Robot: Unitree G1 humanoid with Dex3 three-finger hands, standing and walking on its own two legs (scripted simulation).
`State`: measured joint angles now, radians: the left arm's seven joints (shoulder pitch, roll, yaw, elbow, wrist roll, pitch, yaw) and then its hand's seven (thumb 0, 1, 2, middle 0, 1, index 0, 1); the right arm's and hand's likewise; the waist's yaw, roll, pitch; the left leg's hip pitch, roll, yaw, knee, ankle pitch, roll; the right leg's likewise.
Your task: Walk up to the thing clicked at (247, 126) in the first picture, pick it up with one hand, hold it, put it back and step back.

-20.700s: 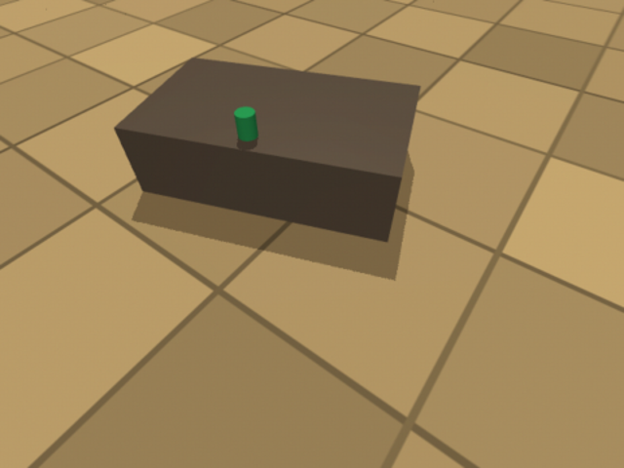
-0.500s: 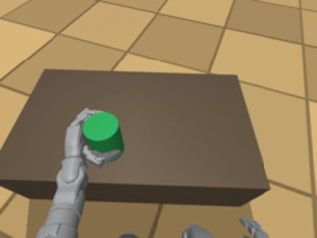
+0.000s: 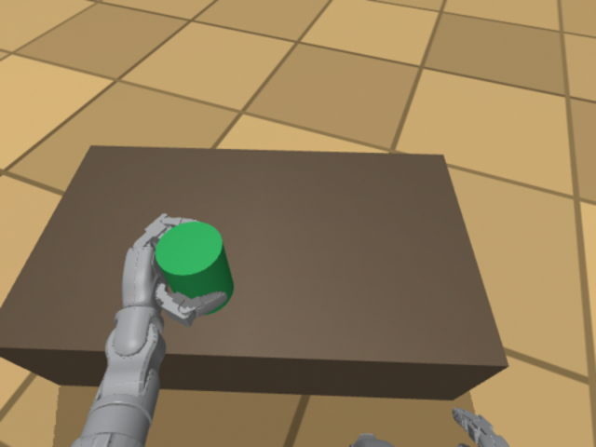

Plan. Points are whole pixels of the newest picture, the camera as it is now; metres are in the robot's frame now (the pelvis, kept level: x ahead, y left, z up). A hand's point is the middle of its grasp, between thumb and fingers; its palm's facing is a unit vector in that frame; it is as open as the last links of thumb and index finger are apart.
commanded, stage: hold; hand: left
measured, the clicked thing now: (198, 269) +0.34 +0.15 +0.04
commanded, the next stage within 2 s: none
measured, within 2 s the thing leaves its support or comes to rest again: neither
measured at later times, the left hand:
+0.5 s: hand (184, 277) +0.33 +0.16 +0.05, palm faces +0.08 -1.00 -0.02, open 11.4 cm
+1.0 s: hand (179, 279) +0.32 +0.17 +0.05, palm faces +0.10 -0.99 -0.02, open 11.4 cm
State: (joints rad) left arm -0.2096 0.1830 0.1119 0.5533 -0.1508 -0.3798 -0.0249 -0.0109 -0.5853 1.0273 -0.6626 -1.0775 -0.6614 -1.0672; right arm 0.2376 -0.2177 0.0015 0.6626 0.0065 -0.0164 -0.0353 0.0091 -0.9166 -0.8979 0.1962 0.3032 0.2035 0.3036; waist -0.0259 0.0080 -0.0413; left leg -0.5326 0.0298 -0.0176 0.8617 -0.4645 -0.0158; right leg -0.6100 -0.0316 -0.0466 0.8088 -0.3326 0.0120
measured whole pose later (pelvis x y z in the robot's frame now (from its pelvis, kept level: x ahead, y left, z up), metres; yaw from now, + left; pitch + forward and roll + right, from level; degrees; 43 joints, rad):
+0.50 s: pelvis +0.00 +0.00 +0.01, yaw +0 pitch +6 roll -1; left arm -0.15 0.19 0.11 0.51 -0.16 -0.38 -0.04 -0.01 -0.58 1.03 -0.66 -1.08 -0.66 -1.07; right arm 0.23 -0.22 0.00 0.67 0.01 -0.03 -0.04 0.01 -0.92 -0.90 0.20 0.30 0.20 0.30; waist -0.02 0.01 -0.03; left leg -0.47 0.03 -0.02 0.82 -0.44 -0.02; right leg -0.55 -0.03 -0.05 0.77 -0.31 0.01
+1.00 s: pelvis +0.00 +0.00 +0.01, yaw +0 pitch +5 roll -1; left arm -0.15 0.19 0.12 0.50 -0.16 -0.38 -0.04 -0.01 -0.58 1.03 -0.66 -1.08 -0.66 -1.07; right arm 0.23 -0.21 0.00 0.68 0.01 -0.04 -0.04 0.01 -0.91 -0.90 0.20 0.30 0.20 0.30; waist -0.02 0.00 -0.02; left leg -0.46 0.03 -0.02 0.81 -0.43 -0.01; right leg -0.54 -0.03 -0.05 0.76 -0.31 0.01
